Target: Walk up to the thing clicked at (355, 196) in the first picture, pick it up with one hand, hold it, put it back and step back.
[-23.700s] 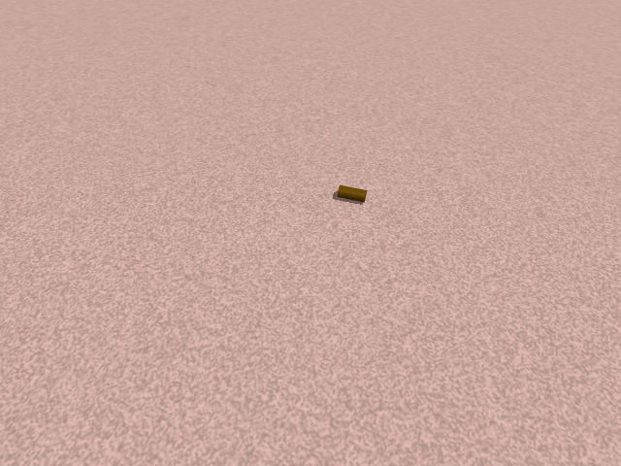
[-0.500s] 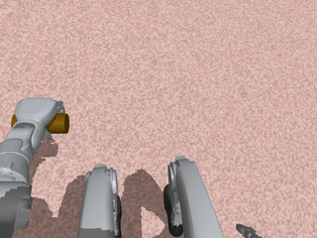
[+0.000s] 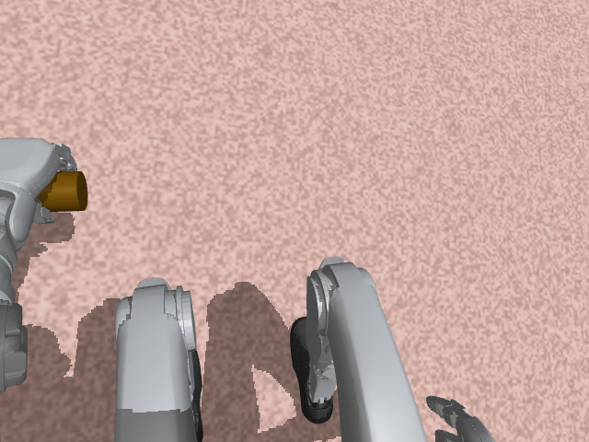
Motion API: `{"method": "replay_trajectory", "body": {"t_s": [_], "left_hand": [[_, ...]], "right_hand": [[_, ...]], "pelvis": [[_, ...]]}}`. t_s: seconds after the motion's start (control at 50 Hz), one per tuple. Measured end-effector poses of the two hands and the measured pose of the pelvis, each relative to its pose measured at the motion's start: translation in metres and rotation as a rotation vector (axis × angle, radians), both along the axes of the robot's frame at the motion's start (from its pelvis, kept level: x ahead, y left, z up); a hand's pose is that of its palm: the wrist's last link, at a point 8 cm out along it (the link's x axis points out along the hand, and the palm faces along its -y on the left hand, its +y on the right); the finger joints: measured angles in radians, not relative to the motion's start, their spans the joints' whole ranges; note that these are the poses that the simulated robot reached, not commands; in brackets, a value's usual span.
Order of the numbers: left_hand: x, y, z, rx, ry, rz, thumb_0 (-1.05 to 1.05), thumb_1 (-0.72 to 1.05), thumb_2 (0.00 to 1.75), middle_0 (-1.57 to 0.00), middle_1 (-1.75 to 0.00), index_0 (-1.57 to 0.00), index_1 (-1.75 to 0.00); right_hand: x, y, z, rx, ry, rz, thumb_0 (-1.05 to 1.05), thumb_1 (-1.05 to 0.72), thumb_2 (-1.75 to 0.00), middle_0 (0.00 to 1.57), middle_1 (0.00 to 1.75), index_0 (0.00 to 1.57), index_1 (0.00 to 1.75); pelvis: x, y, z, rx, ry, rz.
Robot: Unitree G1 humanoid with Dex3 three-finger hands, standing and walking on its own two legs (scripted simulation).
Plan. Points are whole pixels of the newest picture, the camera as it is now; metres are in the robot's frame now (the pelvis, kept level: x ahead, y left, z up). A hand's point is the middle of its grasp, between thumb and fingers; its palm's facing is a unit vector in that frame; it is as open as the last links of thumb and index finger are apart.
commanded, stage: crouch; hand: left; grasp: from above
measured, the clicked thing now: (30, 192) +0.45 +0.31 -0.20
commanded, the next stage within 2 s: lower in 0.46 s
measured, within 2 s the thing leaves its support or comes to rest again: neither
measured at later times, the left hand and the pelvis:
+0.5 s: hand (50, 192) +0.46 +0.30 -0.23, palm faces -0.49 -0.02 -0.87, open 8.5 cm; pelvis -0.01 +0.00 -0.05, yaw -2 degrees
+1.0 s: hand (65, 198) +0.46 +0.30 -0.28, palm faces -0.49 -0.04 -0.87, open 8.4 cm; pelvis +0.00 +0.00 -0.08, yaw -4 degrees
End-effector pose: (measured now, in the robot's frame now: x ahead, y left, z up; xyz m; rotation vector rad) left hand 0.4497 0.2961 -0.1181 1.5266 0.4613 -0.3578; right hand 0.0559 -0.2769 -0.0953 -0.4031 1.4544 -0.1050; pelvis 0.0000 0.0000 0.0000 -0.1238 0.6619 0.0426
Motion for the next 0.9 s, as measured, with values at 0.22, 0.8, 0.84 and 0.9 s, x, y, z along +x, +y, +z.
{"method": "replay_trajectory", "body": {"t_s": [0.22, 0.8, 0.84, 0.9], "left_hand": [[0.007, 0.002, -0.03, -0.007, 0.0, -0.014, -0.01, 0.2, 0.3, -0.85, -0.38, -0.87, -0.36], [0.019, 0.006, -0.081, -0.024, 0.02, -0.015, -0.01, 0.21, 0.28, -0.86, -0.35, -0.89, -0.32], [0.02, 0.006, -0.087, -0.031, 0.016, -0.02, -0.01, 0.21, 0.27, -0.87, -0.34, -0.89, -0.32], [0.02, 0.005, -0.095, -0.042, 0.007, -0.025, -0.01, 0.22, 0.25, -0.87, -0.34, -0.89, -0.31]], "right_hand": [[-0.029, -0.001, -0.023, 0.002, 0.074, -0.012, 0.0, -0.92, -0.91, 0.2, 0.3, 0.2, 0.3], [-0.027, 0.001, -0.053, -0.009, 0.093, 0.052, 0.0, -0.92, -0.9, 0.2, 0.3, 0.2, 0.3], [-0.028, 0.001, -0.055, -0.014, 0.098, 0.056, 0.0, -0.92, -0.9, 0.2, 0.3, 0.2, 0.3], [-0.029, 0.0, -0.058, -0.022, 0.106, 0.063, 0.0, -0.92, -0.9, 0.2, 0.3, 0.2, 0.3]], "pelvis": [[-0.005, -0.002, -0.03, -0.007, -0.024, -0.01], [-0.005, -0.002, -0.068, -0.035, -0.064, -0.028], [-0.005, -0.002, -0.072, -0.038, -0.068, -0.031], [-0.005, -0.001, -0.077, -0.043, -0.075, -0.035]]}}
